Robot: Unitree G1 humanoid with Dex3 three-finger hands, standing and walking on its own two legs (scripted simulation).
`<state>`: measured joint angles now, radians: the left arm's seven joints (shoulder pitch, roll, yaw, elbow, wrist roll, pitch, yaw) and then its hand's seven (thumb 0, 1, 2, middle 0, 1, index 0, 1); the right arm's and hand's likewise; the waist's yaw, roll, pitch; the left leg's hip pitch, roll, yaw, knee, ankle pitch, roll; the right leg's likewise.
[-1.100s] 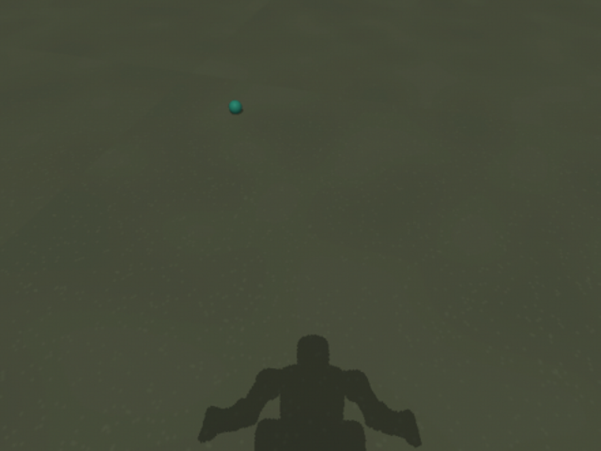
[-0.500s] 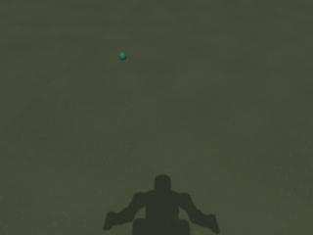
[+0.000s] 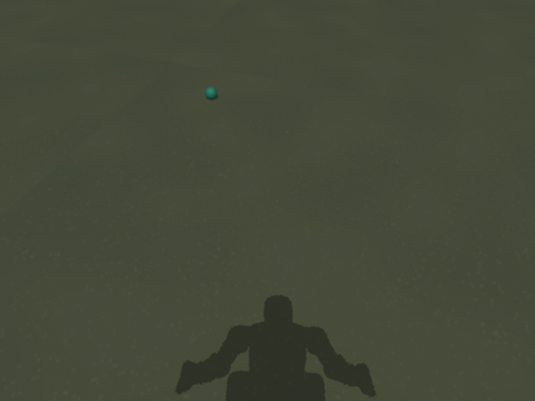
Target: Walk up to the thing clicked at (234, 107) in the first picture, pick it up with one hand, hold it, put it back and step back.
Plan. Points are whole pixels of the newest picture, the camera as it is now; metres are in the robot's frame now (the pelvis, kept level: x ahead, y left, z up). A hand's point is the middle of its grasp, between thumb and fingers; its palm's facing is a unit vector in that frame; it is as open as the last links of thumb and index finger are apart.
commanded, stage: stand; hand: left
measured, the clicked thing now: (211, 93) +2.14 +0.44 -0.74
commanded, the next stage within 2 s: walk up in 0.02 s
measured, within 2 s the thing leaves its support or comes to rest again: neither
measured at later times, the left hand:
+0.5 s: hand (98, 371) +0.21 +0.30 -0.13, palm faces -0.26 -0.79 -0.55, open 7.4 cm
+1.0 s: hand (192, 156) +0.75 +0.23 -0.12, palm faces -0.61 -0.57 -0.54, open 7.4 cm
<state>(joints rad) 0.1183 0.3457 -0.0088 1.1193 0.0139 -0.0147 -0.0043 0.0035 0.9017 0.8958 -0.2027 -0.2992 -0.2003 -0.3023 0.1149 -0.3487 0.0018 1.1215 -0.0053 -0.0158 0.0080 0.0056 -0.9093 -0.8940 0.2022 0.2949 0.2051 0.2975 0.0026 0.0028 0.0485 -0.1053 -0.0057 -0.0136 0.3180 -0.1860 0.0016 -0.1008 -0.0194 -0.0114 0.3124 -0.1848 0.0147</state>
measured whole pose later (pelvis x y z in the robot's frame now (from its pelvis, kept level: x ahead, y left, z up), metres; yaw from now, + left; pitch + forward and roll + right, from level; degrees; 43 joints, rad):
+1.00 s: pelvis +0.46 +0.06 -0.02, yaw -36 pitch +1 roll +2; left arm 0.22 0.51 0.05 0.90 -0.01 -0.04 0.01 0.00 0.90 0.90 -0.20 -0.30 -0.20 -0.30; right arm 0.33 -0.48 -0.12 0.78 -0.06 0.01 0.11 0.01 -0.91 -0.89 0.20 0.30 0.21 0.30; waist -0.15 0.03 0.04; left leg -0.20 -0.03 0.22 0.50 -0.33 0.08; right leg -0.60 -0.10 -0.13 0.89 -0.30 -0.02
